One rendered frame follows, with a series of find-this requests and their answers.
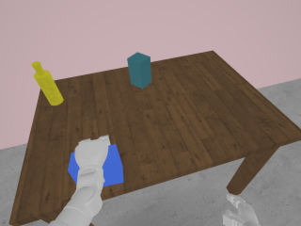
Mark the robot left hand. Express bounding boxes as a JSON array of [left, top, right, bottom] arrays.
[[74, 135, 111, 182]]

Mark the robot left forearm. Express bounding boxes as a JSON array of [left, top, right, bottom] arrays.
[[48, 164, 103, 226]]

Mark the table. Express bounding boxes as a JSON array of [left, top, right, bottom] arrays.
[[8, 50, 301, 226]]

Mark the sponge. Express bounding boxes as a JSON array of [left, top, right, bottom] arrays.
[[68, 144, 124, 186]]

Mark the robot right hand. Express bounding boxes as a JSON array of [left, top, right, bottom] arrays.
[[222, 193, 259, 226]]

